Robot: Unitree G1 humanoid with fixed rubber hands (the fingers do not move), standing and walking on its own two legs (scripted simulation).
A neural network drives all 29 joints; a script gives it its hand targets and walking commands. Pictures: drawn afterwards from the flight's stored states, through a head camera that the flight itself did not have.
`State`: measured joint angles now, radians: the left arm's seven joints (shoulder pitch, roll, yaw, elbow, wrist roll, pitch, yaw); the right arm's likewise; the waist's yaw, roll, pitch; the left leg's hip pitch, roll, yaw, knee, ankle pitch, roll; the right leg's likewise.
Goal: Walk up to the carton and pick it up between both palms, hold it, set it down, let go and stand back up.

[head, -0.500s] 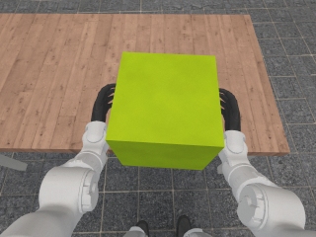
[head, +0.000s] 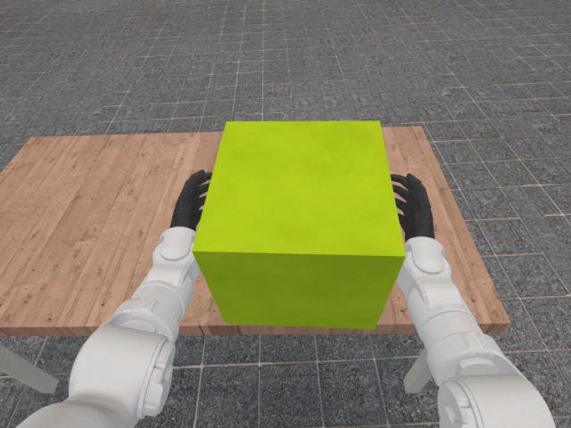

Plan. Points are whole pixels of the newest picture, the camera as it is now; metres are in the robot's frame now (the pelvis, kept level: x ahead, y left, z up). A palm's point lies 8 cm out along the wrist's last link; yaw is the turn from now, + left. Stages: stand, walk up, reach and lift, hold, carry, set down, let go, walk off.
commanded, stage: reach and lift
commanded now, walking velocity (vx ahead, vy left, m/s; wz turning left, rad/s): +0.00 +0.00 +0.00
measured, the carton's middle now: (300, 225) +0.43 -0.02 +0.04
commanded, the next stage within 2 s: hold in 1.72 s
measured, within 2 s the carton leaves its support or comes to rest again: neither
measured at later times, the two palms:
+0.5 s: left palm (179, 219) +0.38 +0.15 +0.12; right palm (429, 225) +0.35 -0.18 +0.11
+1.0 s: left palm (163, 215) +0.36 +0.16 +0.16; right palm (437, 219) +0.34 -0.18 +0.14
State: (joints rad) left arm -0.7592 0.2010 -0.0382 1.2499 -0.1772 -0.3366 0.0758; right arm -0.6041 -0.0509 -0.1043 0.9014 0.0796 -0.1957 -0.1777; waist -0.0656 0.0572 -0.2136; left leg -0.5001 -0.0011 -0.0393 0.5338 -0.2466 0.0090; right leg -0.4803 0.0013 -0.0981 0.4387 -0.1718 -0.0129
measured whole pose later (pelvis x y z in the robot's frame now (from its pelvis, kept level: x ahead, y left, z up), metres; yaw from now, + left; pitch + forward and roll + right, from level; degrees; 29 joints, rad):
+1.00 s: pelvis -0.01 +0.00 +0.01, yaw +1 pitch -7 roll -1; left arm -0.52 0.05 0.23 0.30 0.20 0.45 -0.02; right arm -0.52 -0.04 -0.11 0.52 0.08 0.20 -0.14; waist -0.08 -0.04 0.05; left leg -0.04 -0.01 -0.05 0.34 -0.18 0.00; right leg -0.03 0.00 -0.08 0.27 -0.12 -0.01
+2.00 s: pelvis +0.00 +0.00 +0.01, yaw +0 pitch -9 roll -1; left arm -0.50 0.04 0.24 0.08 0.25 0.62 -0.04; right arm -0.53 -0.06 -0.08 0.41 0.14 0.29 -0.14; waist -0.08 -0.05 0.08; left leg 0.00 -0.01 -0.03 0.35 -0.20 0.01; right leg 0.02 0.00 -0.07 0.26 -0.13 0.00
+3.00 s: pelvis -0.01 +0.00 +0.01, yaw +0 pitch -9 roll -1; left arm -0.57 0.04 0.28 0.10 0.27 0.68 -0.07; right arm -0.60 -0.06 -0.10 0.45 0.14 0.34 -0.14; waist -0.08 -0.06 0.07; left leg 0.00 -0.01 -0.03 0.34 -0.18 0.01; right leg 0.01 0.01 -0.07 0.27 -0.12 -0.01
